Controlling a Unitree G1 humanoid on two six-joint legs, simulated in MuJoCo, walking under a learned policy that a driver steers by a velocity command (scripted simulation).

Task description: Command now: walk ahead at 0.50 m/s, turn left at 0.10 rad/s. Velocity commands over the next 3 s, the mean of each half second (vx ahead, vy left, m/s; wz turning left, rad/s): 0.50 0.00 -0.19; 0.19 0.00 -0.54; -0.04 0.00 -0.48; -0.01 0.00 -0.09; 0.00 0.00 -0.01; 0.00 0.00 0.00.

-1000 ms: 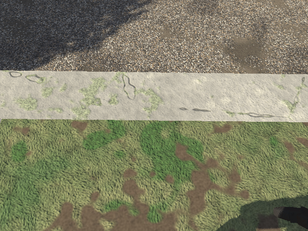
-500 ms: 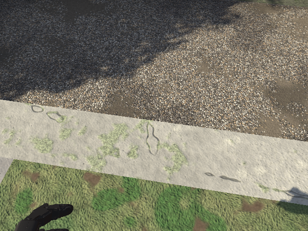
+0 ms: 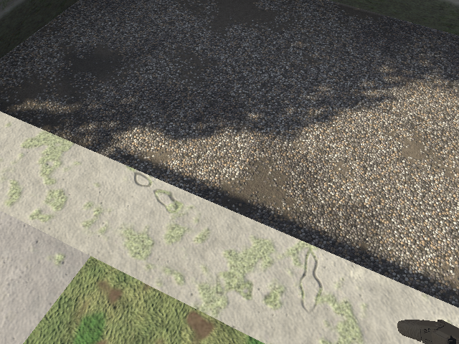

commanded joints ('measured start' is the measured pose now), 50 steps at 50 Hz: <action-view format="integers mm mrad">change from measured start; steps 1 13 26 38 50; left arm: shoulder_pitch -72 -234 130 -29 75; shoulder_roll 138 22 158 101 117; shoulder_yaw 22 3 58 33 45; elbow -124 -148 -153 -224 -279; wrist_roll -26 9 -5 19 -10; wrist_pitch -51 -6 47 55 141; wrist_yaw -7 -10 -22 29 90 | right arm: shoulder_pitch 297 250 406 164 144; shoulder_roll -178 -135 -126 -72 -156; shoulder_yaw -57 -45 -17 -12 -33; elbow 33 128 149 9 -27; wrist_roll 7 -20 -4 -34 -89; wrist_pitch -3 -49 -37 94 51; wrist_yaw -8 -39 -30 -86 -33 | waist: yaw -158 -97 35 -91 -25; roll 147 53 -188 -86 384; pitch -178 7 -475 -153 -273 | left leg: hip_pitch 651 310 -260 -81 319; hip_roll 319 191 -59 -2 457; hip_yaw -534 -31 -159 -41 -585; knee -285 -426 925 415 -183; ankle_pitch -190 261 -449 -20 895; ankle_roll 207 134 -67 -95 262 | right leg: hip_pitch -646 -523 511 -144 -362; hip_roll -25 -50 -274 -31 248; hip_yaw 90 92 751 260 262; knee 439 -62 -448 -348 398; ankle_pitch -6 617 372 1140 -270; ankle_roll -40 -3 -429 -217 27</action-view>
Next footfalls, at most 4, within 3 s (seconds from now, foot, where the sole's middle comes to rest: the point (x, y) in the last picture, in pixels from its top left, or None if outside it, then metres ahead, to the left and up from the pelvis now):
0.46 right None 0.42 -0.13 -0.76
0.96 left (242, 291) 0.60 0.01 -0.76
1.38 right None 0.31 -0.07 -0.76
1.74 left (201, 336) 0.46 0.12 -0.76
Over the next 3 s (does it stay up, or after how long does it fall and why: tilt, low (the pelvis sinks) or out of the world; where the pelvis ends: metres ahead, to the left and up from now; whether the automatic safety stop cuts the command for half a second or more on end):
stays up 0.37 0.03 0.02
